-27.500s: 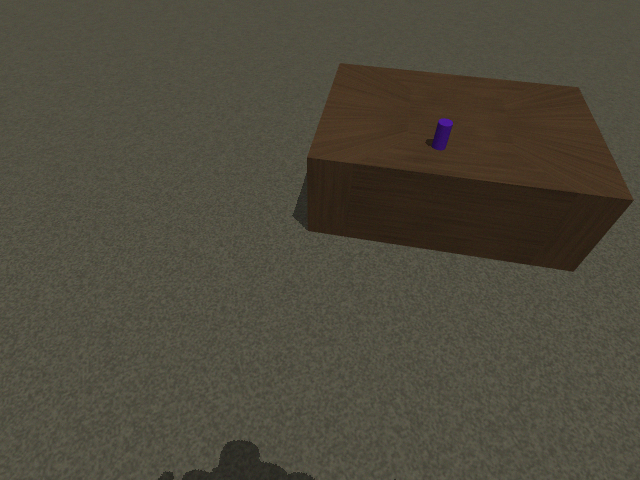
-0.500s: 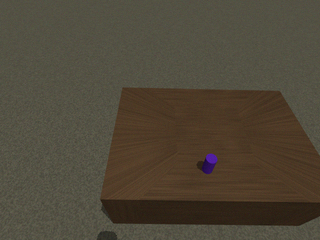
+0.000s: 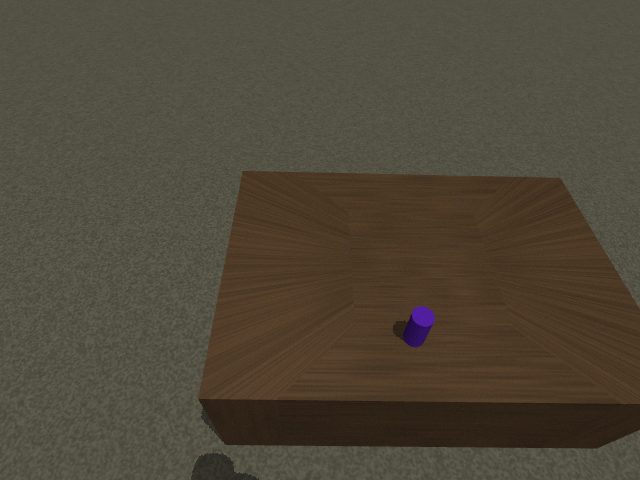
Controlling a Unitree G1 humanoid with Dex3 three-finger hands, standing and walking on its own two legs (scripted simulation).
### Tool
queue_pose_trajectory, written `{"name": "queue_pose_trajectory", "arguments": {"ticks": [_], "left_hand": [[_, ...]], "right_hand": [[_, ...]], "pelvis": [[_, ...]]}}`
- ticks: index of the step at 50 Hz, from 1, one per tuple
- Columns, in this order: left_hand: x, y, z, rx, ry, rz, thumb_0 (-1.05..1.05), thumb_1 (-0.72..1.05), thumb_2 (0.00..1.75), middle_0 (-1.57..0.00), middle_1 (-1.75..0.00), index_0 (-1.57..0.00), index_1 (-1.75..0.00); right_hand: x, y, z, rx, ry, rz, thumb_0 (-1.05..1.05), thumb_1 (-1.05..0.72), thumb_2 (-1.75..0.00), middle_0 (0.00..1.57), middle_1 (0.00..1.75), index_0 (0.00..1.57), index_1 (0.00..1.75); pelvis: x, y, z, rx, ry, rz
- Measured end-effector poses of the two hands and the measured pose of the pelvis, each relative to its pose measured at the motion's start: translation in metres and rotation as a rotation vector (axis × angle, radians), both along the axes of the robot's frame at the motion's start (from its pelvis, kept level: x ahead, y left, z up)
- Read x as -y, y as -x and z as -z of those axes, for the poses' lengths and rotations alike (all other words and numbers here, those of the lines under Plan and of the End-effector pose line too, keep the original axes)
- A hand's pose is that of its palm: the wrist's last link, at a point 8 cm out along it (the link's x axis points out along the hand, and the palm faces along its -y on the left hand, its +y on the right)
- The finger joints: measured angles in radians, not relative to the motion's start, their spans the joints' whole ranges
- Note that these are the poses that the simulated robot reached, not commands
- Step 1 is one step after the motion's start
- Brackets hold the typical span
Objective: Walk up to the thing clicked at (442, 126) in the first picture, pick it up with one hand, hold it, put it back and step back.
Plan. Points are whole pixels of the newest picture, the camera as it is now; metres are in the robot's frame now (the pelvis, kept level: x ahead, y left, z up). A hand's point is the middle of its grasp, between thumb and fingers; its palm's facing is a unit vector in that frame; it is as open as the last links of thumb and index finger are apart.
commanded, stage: stand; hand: right
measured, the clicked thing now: (418, 327) +0.50 -0.22 -0.34
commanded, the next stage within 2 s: step back in 0.66 s
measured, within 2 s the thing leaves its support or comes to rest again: neither
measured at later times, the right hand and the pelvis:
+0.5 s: hand out of the picture +0.07 -0.25 -0.16, palm faces -0.03 +0.94 -0.34, open 7.4 cm; pelvis +0.00 +0.00 +0.00, yaw +0 degrees
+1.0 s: hand out of the picture -0.01 -0.25 -0.16, palm faces -0.02 +0.89 -0.45, open 7.4 cm; pelvis -0.08 +0.05 -0.03, yaw -1 degrees
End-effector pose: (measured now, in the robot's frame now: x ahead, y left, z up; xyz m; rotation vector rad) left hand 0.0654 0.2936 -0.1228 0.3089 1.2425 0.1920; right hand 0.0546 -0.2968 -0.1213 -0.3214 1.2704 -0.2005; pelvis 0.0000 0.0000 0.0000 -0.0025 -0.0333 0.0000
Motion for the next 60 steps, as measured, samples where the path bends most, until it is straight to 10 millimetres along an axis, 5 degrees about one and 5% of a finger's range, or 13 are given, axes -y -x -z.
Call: {"name": "queue_pose_trajectory", "arguments": {"ticks": [33, 40, 46, 52, 56, 60], "left_hand": [[-0.003, -0.003, -0.005, 0.023, -0.011, -0.006, 0.01, 0.90, 0.90, -0.20, -0.30, -0.20, -0.30], [-0.016, 0.005, -0.002, 0.037, -0.034, -0.011, 0.01, 0.90, 0.90, -0.21, -0.30, -0.21, -0.30], [-0.041, 0.009, 0.008, 0.055, -0.051, 0.053, 0.01, 0.90, 0.90, -0.21, -0.30, -0.21, -0.30], [-0.064, 0.002, 0.027, 0.119, -0.032, 0.071, 0.01, 0.90, 0.90, -0.20, -0.30, -0.20, -0.30], [-0.062, 0.014, 0.022, 0.104, -0.006, 0.074, 0.01, 0.90, 0.90, -0.20, -0.30, -0.20, -0.30], [-0.062, 0.037, 0.018, 0.076, 0.005, 0.090, 0.01, 0.90, 0.90, -0.20, -0.30, -0.20, -0.30]], "right_hand": [[-0.002, -0.009, 0.000, 0.032, -0.006, -0.012, 0.01, -0.91, -0.89, 0.20, 0.30, 0.20, 0.30], [0.006, -0.001, 0.003, 0.029, 0.013, 0.000, 0.01, -0.91, -0.89, 0.20, 0.30, 0.20, 0.30], [0.001, 0.029, -0.002, 0.021, 0.062, 0.010, 0.01, -0.91, -0.89, 0.20, 0.30, 0.20, 0.30], [-0.022, 0.086, -0.004, -0.034, 0.117, 0.021, 0.01, -0.91, -0.89, 0.20, 0.30, 0.20, 0.30], [-0.037, 0.119, -0.015, -0.069, 0.111, 0.043, 0.01, -0.91, -0.89, 0.20, 0.30, 0.20, 0.30], [-0.044, 0.130, -0.016, -0.047, 0.112, 0.057, 0.01, -0.91, -0.89, 0.20, 0.30, 0.21, 0.30]], "pelvis": [[0.000, 0.001, -0.001, 0.012, -0.004, -0.001], [-0.004, 0.028, 0.007, 0.003, 0.003, 0.007], [-0.026, 0.057, 0.015, -0.014, -0.005, 0.014], [-0.050, 0.085, 0.028, 0.004, 0.000, 0.023], [-0.057, 0.095, 0.015, -0.008, 0.027, 0.019], [-0.063, 0.109, 0.011, -0.018, 0.024, 0.047]]}}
